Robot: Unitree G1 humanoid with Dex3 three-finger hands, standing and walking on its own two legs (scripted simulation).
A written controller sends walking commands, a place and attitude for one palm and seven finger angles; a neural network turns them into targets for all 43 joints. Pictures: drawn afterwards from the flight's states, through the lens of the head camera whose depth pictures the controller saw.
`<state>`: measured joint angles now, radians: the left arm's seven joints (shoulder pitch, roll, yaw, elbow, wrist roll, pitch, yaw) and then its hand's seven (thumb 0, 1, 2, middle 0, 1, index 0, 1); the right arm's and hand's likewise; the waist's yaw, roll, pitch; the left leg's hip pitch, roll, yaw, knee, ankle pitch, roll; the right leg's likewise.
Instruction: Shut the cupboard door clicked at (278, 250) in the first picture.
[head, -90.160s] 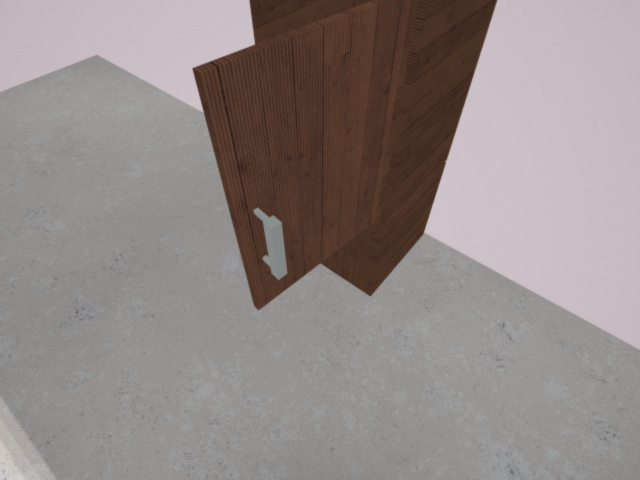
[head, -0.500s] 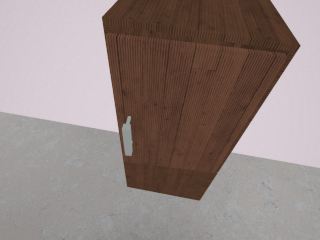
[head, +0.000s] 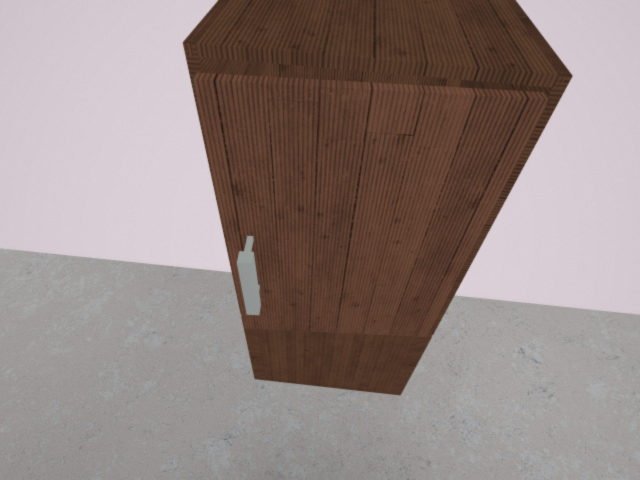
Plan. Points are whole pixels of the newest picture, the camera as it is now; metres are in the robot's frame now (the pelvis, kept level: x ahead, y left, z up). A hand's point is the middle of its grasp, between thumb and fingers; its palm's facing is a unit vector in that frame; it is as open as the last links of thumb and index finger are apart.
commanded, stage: come to a stop and stand still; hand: left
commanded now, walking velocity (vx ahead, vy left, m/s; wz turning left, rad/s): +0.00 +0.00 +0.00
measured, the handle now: (251, 276) +0.46 +0.15 -0.09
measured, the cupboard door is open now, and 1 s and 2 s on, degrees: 4 4 4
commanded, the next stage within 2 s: look again from close up in 0.46 s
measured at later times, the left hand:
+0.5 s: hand out of the picture +0.00 +0.22 -0.16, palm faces -0.01 -0.97 -0.23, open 7.4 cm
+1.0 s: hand out of the picture +0.05 +0.19 -0.16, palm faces -0.02 -0.98 -0.21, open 7.4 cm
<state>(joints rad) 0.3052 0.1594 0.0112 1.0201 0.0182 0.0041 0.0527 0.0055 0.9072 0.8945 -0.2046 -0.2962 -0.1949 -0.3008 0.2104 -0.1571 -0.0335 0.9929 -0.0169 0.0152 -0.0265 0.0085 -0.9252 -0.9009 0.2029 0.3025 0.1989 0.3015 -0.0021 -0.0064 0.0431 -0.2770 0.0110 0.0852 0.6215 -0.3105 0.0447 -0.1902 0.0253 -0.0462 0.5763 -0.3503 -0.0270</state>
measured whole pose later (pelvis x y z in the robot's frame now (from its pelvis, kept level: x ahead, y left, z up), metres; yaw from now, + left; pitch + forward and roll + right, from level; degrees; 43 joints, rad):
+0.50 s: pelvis -0.01 +0.03 +0.01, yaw -1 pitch +0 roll +0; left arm 0.29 0.20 -0.01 1.06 0.02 0.00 0.03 0.00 0.90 0.89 -0.20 -0.30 -0.19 -0.30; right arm 0.26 -0.20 0.00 1.04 -0.02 -0.02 -0.01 0.01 -0.91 -0.90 0.20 0.30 0.20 0.30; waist 0.01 0.01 0.04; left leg -0.24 -0.06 0.13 0.43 -0.20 0.10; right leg -0.21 -0.04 -0.01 0.48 -0.28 0.02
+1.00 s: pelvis +0.03 +0.01 +0.01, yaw -1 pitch +0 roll +1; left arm 0.24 0.18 -0.02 1.09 0.01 -0.01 0.03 0.00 0.91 0.89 -0.20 -0.30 -0.20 -0.30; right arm 0.22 -0.18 0.02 1.10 -0.01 -0.03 -0.03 0.01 -0.91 -0.90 0.20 0.30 0.20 0.30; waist 0.01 -0.01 0.04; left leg -0.18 -0.04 0.12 0.42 -0.25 0.07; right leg -0.14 -0.01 -0.01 0.45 -0.31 0.00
